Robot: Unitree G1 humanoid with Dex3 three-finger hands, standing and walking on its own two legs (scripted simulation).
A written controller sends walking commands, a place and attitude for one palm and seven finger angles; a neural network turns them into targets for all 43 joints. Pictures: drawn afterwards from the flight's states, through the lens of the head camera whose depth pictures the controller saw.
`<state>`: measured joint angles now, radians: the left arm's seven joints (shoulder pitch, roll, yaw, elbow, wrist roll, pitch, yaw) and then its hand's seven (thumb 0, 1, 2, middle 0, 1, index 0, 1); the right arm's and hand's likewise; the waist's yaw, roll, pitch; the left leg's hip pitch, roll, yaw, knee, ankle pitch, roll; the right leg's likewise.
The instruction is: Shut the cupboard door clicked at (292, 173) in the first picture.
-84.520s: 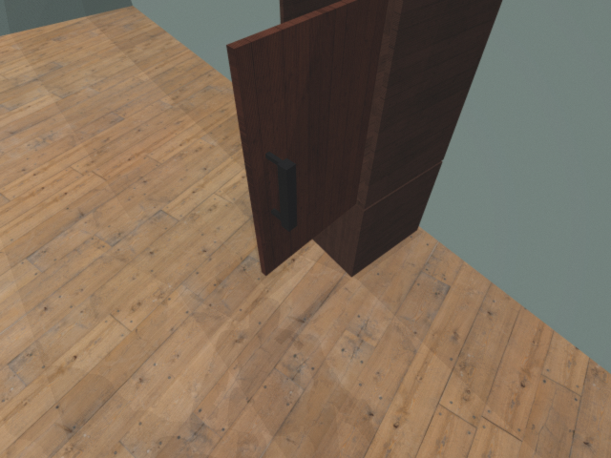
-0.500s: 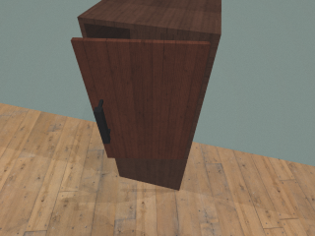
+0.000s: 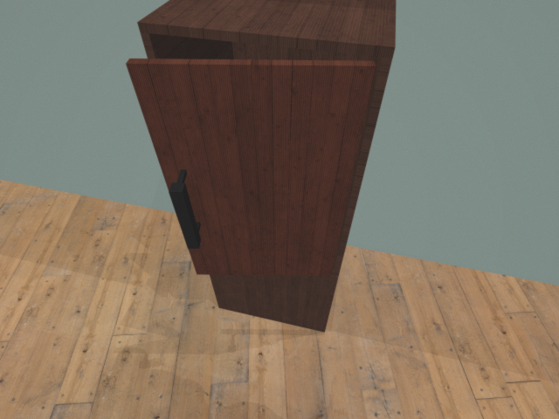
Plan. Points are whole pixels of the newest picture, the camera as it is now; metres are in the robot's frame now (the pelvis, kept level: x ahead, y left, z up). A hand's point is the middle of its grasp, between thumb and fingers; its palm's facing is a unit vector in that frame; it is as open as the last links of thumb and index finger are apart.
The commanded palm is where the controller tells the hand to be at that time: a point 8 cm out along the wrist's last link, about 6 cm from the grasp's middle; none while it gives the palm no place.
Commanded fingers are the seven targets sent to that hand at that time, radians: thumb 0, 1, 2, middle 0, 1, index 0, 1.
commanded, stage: look again from close up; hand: left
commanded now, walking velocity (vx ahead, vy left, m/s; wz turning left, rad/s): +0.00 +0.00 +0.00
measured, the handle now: (188, 210) +0.51 +0.21 -0.04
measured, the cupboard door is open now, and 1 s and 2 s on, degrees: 13 13 13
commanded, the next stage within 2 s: raise the hand and make a fist in 0.32 s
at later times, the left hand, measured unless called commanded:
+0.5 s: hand out of the picture +0.12 +0.18 -0.12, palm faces +0.16 -0.97 -0.19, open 7.3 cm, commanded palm +0.12 +0.23 -0.07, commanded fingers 0.00 0.90 0.90 -0.27 -0.38 -0.27 -0.38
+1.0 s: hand (175, 391) +0.18 +0.16 -0.06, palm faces +0.05 -1.00 -0.04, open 5.4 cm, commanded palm +0.15 +0.22 -0.06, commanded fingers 0.00 0.90 0.90 -0.73 -0.88 -0.73 -0.88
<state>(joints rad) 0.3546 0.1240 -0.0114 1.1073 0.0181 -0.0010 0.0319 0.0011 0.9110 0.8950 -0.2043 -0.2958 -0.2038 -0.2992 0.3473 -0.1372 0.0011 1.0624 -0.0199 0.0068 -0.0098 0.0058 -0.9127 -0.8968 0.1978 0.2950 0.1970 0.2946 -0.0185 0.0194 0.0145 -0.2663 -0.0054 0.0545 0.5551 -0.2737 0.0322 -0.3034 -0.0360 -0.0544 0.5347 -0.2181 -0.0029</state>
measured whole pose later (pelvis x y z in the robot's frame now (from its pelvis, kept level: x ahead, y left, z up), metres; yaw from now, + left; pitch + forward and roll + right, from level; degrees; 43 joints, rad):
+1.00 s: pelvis +0.00 -0.03 -0.12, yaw +2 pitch +17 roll -2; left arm 0.49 0.21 0.15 -0.11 -0.29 -0.49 -0.33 0.02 0.91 0.90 -0.56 -0.69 -0.56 -0.69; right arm 0.13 -0.21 -0.01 0.51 0.01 -0.23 -0.05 0.01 -0.91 -0.90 0.20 0.30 0.20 0.30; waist 0.07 0.01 -0.15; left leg -1.04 0.04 -0.05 1.36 -0.62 -0.02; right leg -1.04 -0.03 -0.14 1.30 -0.56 -0.05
